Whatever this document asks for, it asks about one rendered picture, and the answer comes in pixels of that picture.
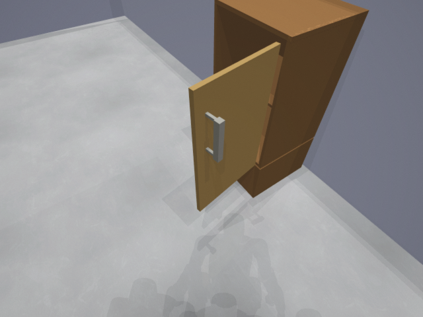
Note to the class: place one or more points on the handle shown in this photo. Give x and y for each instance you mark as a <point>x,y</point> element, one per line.
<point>218,137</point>

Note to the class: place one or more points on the cupboard door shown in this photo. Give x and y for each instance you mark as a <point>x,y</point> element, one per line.
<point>239,94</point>

